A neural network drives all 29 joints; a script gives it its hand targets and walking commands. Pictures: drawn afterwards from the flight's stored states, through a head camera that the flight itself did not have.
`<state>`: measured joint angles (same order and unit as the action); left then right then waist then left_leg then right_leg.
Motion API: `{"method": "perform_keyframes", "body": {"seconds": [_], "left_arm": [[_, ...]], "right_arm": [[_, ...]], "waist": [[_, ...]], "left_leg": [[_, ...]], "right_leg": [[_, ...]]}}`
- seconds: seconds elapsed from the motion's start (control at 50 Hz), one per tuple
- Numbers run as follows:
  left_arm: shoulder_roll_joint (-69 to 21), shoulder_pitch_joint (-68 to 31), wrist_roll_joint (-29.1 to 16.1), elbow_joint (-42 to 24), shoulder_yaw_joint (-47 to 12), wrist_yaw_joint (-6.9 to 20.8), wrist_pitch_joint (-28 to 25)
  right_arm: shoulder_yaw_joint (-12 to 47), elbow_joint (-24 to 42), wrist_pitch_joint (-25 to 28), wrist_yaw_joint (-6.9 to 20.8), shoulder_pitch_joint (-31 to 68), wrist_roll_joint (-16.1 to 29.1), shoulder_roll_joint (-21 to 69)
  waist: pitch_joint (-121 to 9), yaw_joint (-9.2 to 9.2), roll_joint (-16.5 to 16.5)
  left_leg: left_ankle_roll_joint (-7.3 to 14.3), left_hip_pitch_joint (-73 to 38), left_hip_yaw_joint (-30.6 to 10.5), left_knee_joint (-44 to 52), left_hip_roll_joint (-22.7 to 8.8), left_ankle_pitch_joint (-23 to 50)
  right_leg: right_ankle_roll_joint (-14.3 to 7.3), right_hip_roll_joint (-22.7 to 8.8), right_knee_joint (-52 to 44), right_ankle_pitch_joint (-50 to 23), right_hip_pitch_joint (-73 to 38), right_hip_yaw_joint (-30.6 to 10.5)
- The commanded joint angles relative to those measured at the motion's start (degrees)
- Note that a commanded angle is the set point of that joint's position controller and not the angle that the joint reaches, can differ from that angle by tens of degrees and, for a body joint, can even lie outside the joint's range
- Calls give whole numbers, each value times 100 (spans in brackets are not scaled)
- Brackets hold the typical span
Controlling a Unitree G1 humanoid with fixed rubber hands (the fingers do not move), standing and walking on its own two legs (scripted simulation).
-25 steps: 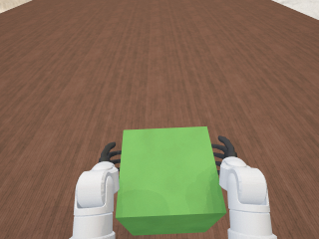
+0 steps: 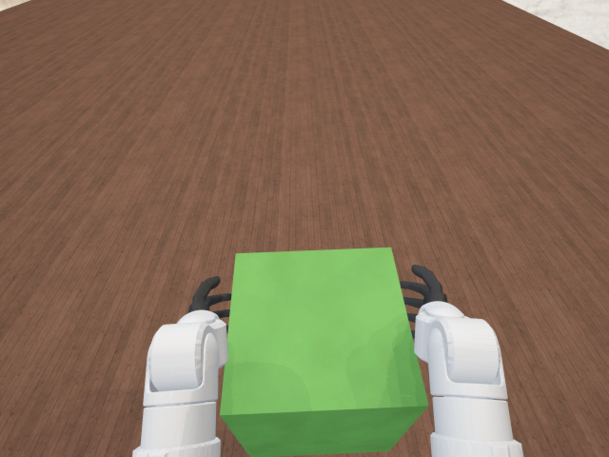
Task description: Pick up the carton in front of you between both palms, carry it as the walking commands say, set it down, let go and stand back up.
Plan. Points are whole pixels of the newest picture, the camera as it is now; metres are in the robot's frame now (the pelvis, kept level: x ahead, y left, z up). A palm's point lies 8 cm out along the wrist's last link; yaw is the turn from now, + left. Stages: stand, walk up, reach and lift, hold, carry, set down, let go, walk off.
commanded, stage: carry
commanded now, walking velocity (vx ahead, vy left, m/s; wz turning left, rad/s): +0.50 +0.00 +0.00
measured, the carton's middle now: (317, 358) +0.30 +0.01 -0.01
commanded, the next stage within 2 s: none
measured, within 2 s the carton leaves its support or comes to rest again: neither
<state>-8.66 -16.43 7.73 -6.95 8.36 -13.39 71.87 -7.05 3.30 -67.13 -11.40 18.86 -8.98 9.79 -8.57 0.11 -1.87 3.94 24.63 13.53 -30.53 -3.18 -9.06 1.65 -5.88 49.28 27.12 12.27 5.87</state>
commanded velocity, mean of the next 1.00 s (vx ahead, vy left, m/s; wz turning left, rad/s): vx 0.50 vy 0.00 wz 0.00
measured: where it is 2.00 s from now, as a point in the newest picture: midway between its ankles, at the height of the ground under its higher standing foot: (311, 250)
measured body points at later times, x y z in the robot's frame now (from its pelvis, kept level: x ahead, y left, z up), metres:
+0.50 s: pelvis +0.31 -0.04 +0.01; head +0.32 -0.05 +0.46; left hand +0.60 +0.12 +0.08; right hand +0.62 -0.17 +0.08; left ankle +0.19 +0.07 -0.64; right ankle +0.35 -0.12 -0.73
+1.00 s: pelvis +0.63 +0.02 +0.02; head +0.66 +0.03 +0.47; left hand +0.93 +0.16 +0.05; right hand +0.93 -0.13 +0.07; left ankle +0.66 +0.09 -0.73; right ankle +0.55 -0.12 -0.64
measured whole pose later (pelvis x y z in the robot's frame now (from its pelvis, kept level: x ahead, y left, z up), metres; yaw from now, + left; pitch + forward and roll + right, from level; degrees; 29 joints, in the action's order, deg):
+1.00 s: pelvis +0.63 +0.02 +0.02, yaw -1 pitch +4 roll -1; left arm -9.0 -16.2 7.0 -7.3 7.6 -14.8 70.9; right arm -7.3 5.1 -66.7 -13.6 17.8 -6.5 9.5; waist -1.6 0.8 -0.8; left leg 4.0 17.6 13.5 -22.7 -2.6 -9.5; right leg -0.5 -4.5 62.9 19.7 26.7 4.2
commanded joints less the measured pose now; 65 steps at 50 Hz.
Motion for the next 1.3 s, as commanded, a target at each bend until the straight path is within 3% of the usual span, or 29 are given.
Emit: {"method": "perform_keyframes", "body": {"seconds": [0.0, 0.02, 0.04, 0.12, 0.28, 0.32, 0.34, 0.36, 0.38, 0.4, 0.42, 0.44, 0.46, 0.5, 0.56, 0.72, 0.76, 0.8, 0.82, 0.84, 0.86, 0.9, 0.92, 0.96, 1.02, 1.1, 1.2, 1.26, 1.28], "left_arm": [[-5963, -3607, -2722, -449, -3971, 2451, -177], [-6049, -3634, -2740, -519, -3987, 2438, -242], [-6128, -3636, -2741, -562, -3985, 2413, -298], [-6226, -3446, -2691, -860, -4027, 2241, -428], [-5758, -3061, -2616, -1069, -4050, 2201, -209], [-5665, -2967, -2620, -872, -3983, 2272, -129], [-5623, -2912, -2605, -728, -3935, 2307, -101], [-5533, -2862, -2565, -597, -3869, 2330, -79], [-5553, -2933, -2506, -364, -3833, 2351, -127], [-5656, -2923, -2557, -347, -3789, 2366, -130], [-5805, -3050, -2587, -392, -3795, 2377, -152], [-5927, -3235, -2632, -509, -3809, 2386, -185], [-6020, -3434, -2700, -664, -3840, 2386, -213], [-6081, -3669, -2792, -937, -3869, 2377, -251], [-5982, -3616, -2847, -1125, -3861, 2377, -227], [-5804, -2843, -2526, -515, -3788, 2404, -129], [-5832, -2935, -2529, -461, -3815, 2413, -158], [-5835, -3035, -2552, -437, -3866, 2415, -175], [-5788, -3088, -2558, -411, -3871, 2426, -187], [-5901, -3398, -2655, -583, -3943, 2429, -148], [-5842, -3501, -2666, -619, -3975, 2432, -186], [-6042, -3597, -2688, -655, -3988, 2410, -306], [-6135, -3572, -2700, -685, -3983, 2394, -363], [-6252, -3495, -2723, -787, -4000, 2335, -443], [-6276, -3245, -2646, -898, -4043, 2223, -516], [-6112, -3170, -2626, -1164, -4108, 2144, -474], [-5784, -3033, -2653, -1036, -4085, 2223, -218], [-5674, -2996, -2659, -752, -3972, 2319, -108], [-5649, -2971, -2636, -641, -3917, 2348, -88]], "right_arm": [[3564, 10, -146, 2228, 2313, 2614, 6245], [3625, 190, -108, 2238, 2480, 2685, 6349], [3679, 343, -76, 2242, 2650, 2760, 6429], [3706, 666, -47, 2252, 2589, 2900, 6324], [3723, 694, -251, 2139, 2037, 2638, 5857], [3755, 602, -307, 2126, 2033, 2587, 5799], [3771, 535, -332, 2124, 2043, 2579, 5734], [3794, 545, -375, 2134, 2183, 2599, 5673], [3868, 694, -427, 2141, 2483, 2616, 5691], [3887, 585, -430, 2147, 2540, 2615, 5721], [3892, 616, -398, 2158, 2678, 2664, 5849], [3907, 646, -356, 2166, 2767, 2712, 5981], [3919, 665, -314, 2167, 2798, 2765, 6092], [3919, 776, -247, 2122, 2825, 2797, 6209], [3902, 946, -213, 2007, 2723, 2725, 6187], [3891, 453, -322, 2088, 2187, 2602, 6096], [3872, 373, -314, 2155, 2295, 2654, 6111], [3793, 183, -287, 2201, 2198, 2657, 6127], [3745, 109, -275, 2219, 2118, 2628, 6121], [3673, -80, -185, 2224, 2181, 2548, 6123], [3645, -62, -145, 2234, 2186, 2622, 6232], [3628, 219, -75, 2244, 2374, 2713, 6325], [3644, 362, -44, 2244, 2486, 2745, 6405], [3671, 581, 6, 2242, 2577, 2815, 6458], [3656, 694, 10, 2264, 2373, 2836, 6357], [3670, 856, -60, 2242, 2166, 2792, 6096], [3670, 714, -226, 2143, 1959, 2570, 5827], [3728, 600, -303, 2128, 2063, 2545, 5757], [3753, 560, -323, 2133, 2179, 2562, 5699]], "waist": [[-1502, 146, 1037], [-1482, 107, 553], [-1442, 81, 444], [-1418, 73, 1016], [-930, 110, 1126], [-1065, -3, 855], [-1352, -72, 621], [-1683, -170, -384], [-1765, -191, -1777], [-1626, -156, -1444], [-1565, -158, -1008], [-1517, -141, -361], [-1409, -115, -53], [-1492, -102, -317], [-1409, -94, -502], [-676, -145, -644], [-602, -123, -719], [-1102, 51, -406], [-1506, 188, 171], [-1921, 186, 1784], [-1696, 156, 1838], [-1699, 145, 825], [-1599, 111, 384], [-1652, 63, 708], [-1538, 69, 993], [-1133, 91, 1033], [-726, 110, 1095], [-1021, -36, 836], [-1373, -152, 484]], "left_leg": [[871, -3741, -3319, 1400, -2023, 1109], [675, -3420, -2907, 1487, -1937, 911], [479, -3054, -2475, 1663, -1808, 701], [416, -2921, -1470, 1969, -1470, 587], [55, -3099, -535, 1496, -1119, 1841], [-162, -2667, -66, 373, -840, 2331], [-315, -1961, 28, -513, -688, 1979], [-527, -980, 65, -1972, -368, 552], [-694, 1010, -347, -3194, 355, -1709], [-519, 1625, -1009, -3941, 134, -2039], [-358, 1712, -1219, -4077, -73, -1892], [-286, 1656, -1306, -3852, -268, -1551], [-281, 1461, -1329, -3432, -401, -1228], [-328, 1098, -1157, -2799, -370, -885], [-456, 1176, -917, -1892, -327, -502], [-356, 731, -202, 133, 6, 670], [-253, 179, -20, 398, 129, 611], [-186, -1771, 311, 613, 404, 289], [-65, -2892, -958, 816, -554, -227], [815, -4154, -3642, 1343, -1958, -590], [1004, -4328, -4140, 1680, -2143, 425], [800, -3921, -2973, 1333, -1895, 1691], [573, -3516, -2516, 1416, -1767, 1742], [311, -3201, -1919, 1659, -1570, 1314], [383, -3208, -1391, 1869, -1414, 1238], [343, -3267, -860, 1896, -1177, 1676], [114, -3395, -471, 1650, -1064, 2392], [-193, -2778, 62, 76, -745, 3067], [-337, -1938, 32, -977, -621, 1942]], "right_leg": [[-221, 52, 2066, 88, 3153, -388], [-251, -110, 1775, -272, 3022, -506], [-236, -196, 1303, -551, 2759, -533], [-121, -29, -106, -1186, 2376, -101], [-242, 286, -2254, -2482, 1415, 593], [-314, 594, -2692, -2304, 143, 1026], [-372, 409, -2558, -1979, -1009, 782], [-623, -822, -2964, -1515, -1889, -1069], [-1378, -1783, -3389, -1564, -3108, -3108], [-1505, -1939, -3479, -2100, -3020, -3217], [-1414, -1734, -3357, -2753, -2760, -2683], [-1249, -1617, -3316, -2950, -2457, -2201], [-1076, -1500, -3445, -2971, -2072, -1813], [-929, -1339, -3680, -2755, -1822, -1204], [-1039, -1193, -3885, -2561, -1854, -709], [-740, -807, -3598, -4052, -2071, 204], [-601, -788, -3175, -4599, -1989, 365], [-332, -462, -1642, -4793, -1155, 863], [-144, -321, -332, -3336, -257, 802], [96, 455, 1297, -1550, 1564, 529], [-17, 616, 2146, 47, 2601, -73], [-276, 104, 2442, -258, 2788, -506], [-287, -66, 1989, -573, 2613, -567], [-253, -110, 1236, -944, 2267, -438], [-135, -20, 289, -1219, 2317, -135], [-58, 74, -1073, -1911, 2305, 219], [-222, 260, -2163, -2627, 1737, 577], [-346, 705, -2652, -2285, -165, 1103], [-397, 165, -2610, -1885, -1336, 446]]}}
